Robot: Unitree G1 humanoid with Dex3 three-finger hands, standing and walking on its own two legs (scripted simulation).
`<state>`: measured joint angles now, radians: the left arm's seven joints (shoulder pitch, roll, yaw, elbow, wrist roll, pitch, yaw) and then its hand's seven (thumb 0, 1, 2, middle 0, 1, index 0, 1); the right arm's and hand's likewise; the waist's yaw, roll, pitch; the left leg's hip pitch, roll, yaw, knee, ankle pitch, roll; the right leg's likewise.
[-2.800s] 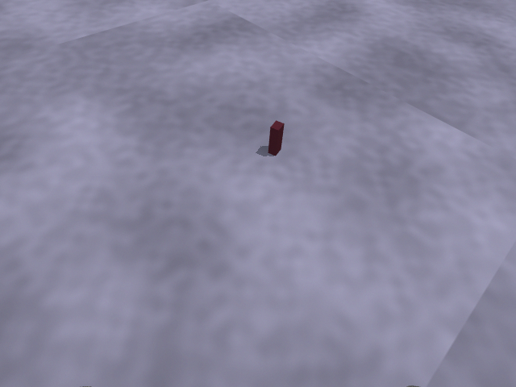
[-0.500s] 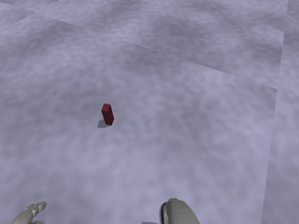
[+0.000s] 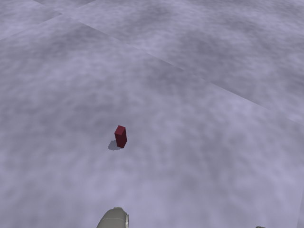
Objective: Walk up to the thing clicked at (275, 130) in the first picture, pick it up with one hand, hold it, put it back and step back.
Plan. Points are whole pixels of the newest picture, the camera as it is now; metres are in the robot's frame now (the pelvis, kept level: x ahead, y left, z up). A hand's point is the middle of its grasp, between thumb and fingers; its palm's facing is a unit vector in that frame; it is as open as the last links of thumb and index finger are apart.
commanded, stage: walk up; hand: left
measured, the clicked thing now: (121, 137) +0.72 +0.21 -0.67
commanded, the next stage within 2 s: none
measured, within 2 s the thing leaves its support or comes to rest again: neither
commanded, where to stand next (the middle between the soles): +0.37 +0.01 m, yaw -1 degrees
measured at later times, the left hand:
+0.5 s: hand (61, 177) +0.25 +0.29 -0.13, palm faces -0.09 -0.92 -0.38, open 7.4 cm
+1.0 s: hand (68, 156) +0.34 +0.31 -0.17, palm faces -0.02 -0.94 -0.34, open 7.4 cm
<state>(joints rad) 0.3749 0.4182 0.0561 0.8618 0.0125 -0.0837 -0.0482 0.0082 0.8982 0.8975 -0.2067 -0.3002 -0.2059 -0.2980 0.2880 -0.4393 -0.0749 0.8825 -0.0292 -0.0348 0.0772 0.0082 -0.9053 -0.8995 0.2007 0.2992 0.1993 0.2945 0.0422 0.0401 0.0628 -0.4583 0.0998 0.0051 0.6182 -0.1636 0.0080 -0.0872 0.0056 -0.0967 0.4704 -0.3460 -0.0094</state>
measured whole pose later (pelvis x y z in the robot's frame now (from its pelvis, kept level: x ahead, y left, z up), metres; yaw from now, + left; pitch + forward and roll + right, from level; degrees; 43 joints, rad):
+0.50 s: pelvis +0.18 +0.02 +0.00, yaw -2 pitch -3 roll +1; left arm 0.28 0.41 0.05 0.89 0.01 -0.05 -0.07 0.01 0.90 0.90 -0.20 -0.30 -0.20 -0.30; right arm 0.37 -0.42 -0.06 0.83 -0.01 -0.07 0.04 0.01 -0.90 -0.90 0.21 0.30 0.20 0.30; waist -0.03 0.00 0.07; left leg -0.11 0.01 0.10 0.52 -0.36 0.01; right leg -0.40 -0.09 -0.02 0.61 -0.17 -0.01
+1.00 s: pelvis +0.28 +0.04 -0.01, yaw -1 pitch -4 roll -1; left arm 0.25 0.41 0.02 0.89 -0.02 0.00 0.00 0.01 0.90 0.90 -0.20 -0.30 -0.20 -0.30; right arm 0.20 -0.37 -0.03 0.90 -0.02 -0.05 0.01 0.01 -0.90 -0.90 0.20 0.30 0.20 0.29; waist 0.03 -0.05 0.13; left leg -0.40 0.03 0.06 0.65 -0.19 0.03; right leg -0.31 -0.04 0.02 0.85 -0.51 -0.02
